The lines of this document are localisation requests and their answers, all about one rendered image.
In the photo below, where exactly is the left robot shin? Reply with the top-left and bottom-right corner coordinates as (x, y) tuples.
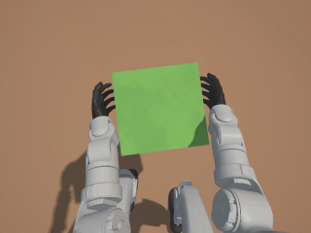
(119, 169), (134, 178)

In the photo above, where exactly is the robot left hand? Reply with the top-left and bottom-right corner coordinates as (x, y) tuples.
(91, 82), (116, 119)

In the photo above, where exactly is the left robot forearm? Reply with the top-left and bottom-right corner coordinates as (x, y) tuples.
(73, 116), (122, 229)

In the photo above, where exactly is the robot left foot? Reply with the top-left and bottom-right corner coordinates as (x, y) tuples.
(129, 169), (139, 211)

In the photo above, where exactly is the robot left upper arm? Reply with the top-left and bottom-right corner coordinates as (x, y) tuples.
(73, 207), (131, 233)

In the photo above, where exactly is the carton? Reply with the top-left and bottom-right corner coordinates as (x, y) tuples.
(112, 62), (210, 156)

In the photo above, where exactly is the robot right hand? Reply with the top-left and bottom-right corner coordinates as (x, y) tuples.
(199, 73), (226, 111)

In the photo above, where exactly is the robot right upper arm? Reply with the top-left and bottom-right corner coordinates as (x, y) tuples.
(211, 187), (290, 233)

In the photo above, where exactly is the right robot forearm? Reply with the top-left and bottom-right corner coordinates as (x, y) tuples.
(208, 104), (273, 224)

